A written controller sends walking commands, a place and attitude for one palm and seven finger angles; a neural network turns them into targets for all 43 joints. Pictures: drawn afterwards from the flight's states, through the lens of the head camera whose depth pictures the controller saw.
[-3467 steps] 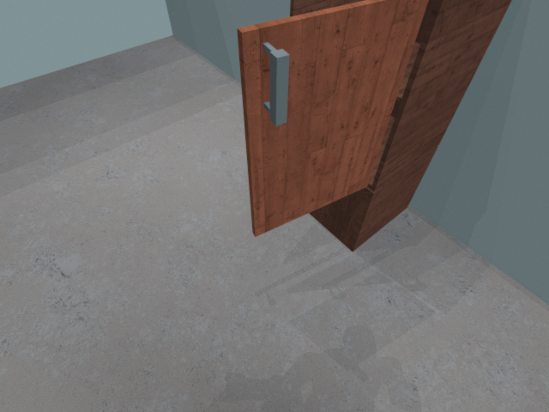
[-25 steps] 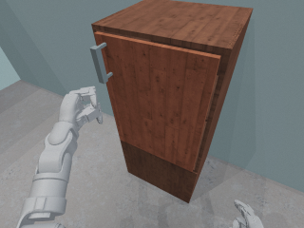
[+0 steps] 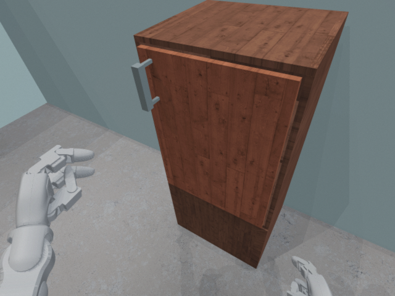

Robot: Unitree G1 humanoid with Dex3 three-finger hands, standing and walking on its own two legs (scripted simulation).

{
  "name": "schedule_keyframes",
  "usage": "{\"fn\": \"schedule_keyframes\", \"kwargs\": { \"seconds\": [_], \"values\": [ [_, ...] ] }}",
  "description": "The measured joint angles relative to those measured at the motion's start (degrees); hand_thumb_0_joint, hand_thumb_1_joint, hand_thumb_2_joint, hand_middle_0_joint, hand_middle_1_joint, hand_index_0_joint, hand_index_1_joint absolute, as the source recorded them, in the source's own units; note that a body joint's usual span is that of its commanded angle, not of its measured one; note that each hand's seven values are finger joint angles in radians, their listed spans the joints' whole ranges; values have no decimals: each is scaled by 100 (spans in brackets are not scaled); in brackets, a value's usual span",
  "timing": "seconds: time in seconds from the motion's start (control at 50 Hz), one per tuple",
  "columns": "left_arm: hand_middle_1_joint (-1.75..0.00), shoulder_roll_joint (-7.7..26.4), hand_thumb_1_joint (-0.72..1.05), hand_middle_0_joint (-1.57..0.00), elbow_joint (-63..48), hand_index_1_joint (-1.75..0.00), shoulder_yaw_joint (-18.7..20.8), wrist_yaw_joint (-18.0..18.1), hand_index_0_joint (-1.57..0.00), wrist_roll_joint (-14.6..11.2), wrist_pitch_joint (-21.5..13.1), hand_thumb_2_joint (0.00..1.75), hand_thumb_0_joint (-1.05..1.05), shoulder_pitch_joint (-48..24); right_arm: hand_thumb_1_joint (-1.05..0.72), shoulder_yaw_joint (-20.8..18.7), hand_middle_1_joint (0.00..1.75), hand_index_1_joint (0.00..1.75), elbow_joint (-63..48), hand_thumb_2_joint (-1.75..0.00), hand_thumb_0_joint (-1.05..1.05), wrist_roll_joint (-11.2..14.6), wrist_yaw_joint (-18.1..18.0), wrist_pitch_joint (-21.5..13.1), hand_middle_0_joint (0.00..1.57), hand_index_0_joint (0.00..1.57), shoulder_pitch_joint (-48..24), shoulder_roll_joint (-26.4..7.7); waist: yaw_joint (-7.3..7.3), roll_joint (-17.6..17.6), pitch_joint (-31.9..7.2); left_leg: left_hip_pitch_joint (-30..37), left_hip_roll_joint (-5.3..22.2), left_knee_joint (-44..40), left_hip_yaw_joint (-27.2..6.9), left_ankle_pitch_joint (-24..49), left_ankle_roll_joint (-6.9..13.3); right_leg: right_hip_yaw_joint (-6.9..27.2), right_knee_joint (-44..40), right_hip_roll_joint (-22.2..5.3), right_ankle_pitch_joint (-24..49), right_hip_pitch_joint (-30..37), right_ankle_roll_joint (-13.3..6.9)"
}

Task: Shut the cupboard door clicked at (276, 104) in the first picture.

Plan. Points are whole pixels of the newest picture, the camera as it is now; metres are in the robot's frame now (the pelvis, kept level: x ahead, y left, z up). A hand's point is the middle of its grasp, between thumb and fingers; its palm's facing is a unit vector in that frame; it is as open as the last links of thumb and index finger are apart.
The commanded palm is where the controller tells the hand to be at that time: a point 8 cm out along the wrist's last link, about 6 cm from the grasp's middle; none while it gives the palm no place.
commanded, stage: draw the hand back to the body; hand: left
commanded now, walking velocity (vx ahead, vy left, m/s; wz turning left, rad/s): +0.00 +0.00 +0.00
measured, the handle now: (148, 85) +0.61 +0.21 +0.15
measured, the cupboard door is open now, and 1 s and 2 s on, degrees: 0 0 0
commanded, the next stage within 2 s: step back with the hand held close in 0.58 s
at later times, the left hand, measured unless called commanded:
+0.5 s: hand (39, 219) +0.18 +0.27 +0.16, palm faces +0.47 -0.80 -0.37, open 7.3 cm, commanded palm +0.13 +0.30 +0.17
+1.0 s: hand (36, 224) +0.18 +0.27 +0.15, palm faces +0.37 -0.79 -0.48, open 7.4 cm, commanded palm +0.12 +0.32 +0.17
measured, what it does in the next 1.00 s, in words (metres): stands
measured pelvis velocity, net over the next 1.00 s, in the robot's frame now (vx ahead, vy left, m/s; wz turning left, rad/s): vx -0.02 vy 0.02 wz -0.02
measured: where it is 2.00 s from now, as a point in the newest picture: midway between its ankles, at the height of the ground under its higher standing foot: outside the picture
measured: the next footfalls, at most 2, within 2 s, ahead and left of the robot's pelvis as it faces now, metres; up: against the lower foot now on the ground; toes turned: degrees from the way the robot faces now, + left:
right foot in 1.52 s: -0.08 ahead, -0.10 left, +0.00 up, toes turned +4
left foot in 1.96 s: -0.15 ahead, +0.16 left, +0.00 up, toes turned +0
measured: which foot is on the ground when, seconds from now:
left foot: down 0.00-1.00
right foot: down 0.00-1.00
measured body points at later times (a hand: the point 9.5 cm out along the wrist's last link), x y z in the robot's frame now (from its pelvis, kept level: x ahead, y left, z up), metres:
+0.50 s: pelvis -0.01 +0.00 +0.00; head -0.04 -0.02 +0.45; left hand +0.15 +0.31 +0.18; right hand +0.19 -0.21 -0.08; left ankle -0.01 +0.10 -0.74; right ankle -0.01 -0.11 -0.74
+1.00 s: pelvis -0.02 +0.02 -0.01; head -0.03 +0.00 +0.44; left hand +0.15 +0.31 +0.18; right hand +0.15 -0.24 -0.09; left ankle -0.01 +0.10 -0.74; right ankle -0.01 -0.11 -0.74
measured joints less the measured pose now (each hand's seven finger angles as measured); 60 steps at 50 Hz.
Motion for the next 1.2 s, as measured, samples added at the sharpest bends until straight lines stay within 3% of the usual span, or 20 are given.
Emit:
{"fn": "schedule_keyframes", "kwargs": {
  "seconds": [0.24,0.4,0.72,0.86,1.02,1.2],
  "values": [
    [-49,217,90,-39,-676,-50,629,70,-39,0,-121,90,1,1307,-90,-217,30,30,-24,-90,2,1,-44,-158,20,20,108,-104,47,3,-104,-11,18,104,17,-87,7,19,26,17,-37,19,16],
    [-35,64,90,-25,-565,-35,593,188,-25,53,-138,90,1,1105,-90,-217,30,30,48,-90,2,-16,-93,-327,20,20,10,-128,162,-8,-48,-20,-19,113,-47,-31,30,-46,20,-20,1,43,29],
    [-30,153,89,-21,-675,-30,603,120,-21,56,-181,90,1,1118,-90,-120,30,30,23,-90,2,-47,-45,-356,20,20,57,12,66,-39,-18,19,-3,60,17,18,28,19,-29,-3,75,55,31],
    [-30,295,89,-21,-801,-30,838,169,-21,81,-431,90,1,1369,-90,-235,30,30,-152,-90,2,4,-36,-69,20,20,82,-135,-88,16,-224,-654,41,458,16,-92,69,11,135,28,97,-512,60],
    [-30,506,89,-21,-1066,-30,763,186,-21,68,-350,90,1,1677,-90,-385,30,30,-410,-90,2,63,-192,259,20,20,86,-215,-214,-166,-198,-979,-88,616,177,-54,164,166,627,-119,3,-1027,165],
    [-30,636,89,-22,-1251,-30,1001,301,-21,110,-534,90,1,1675,-90,-326,30,30,-578,-90,2,68,-206,255,20,20,180,-101,-270,-288,-286,-1416,-40,960,190,4,209,167,845,-88,129,-1404,171]
  ]
}}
